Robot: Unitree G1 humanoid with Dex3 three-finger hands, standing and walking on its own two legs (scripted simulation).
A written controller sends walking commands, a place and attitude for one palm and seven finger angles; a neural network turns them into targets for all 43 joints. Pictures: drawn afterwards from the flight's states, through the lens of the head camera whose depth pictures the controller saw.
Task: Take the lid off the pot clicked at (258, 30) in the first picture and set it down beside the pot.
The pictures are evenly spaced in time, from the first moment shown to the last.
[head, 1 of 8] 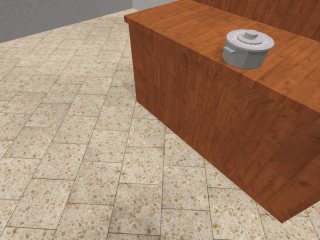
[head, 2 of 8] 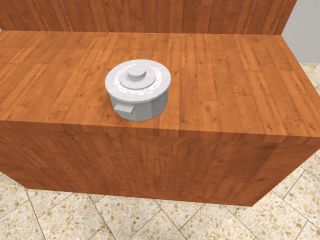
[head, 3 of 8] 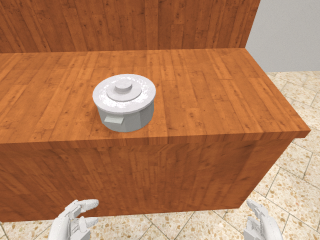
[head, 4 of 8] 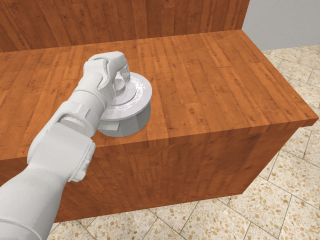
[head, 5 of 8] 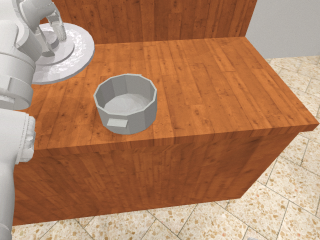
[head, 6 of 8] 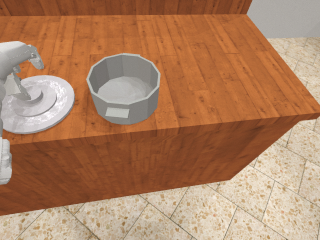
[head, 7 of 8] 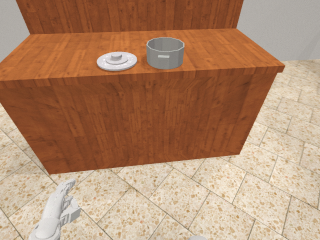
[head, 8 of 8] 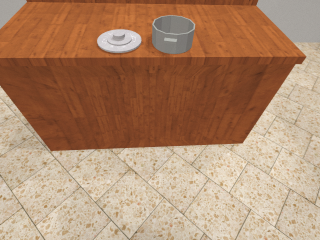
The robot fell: no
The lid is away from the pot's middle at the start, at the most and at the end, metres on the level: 0.00 0.25 0.25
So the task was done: yes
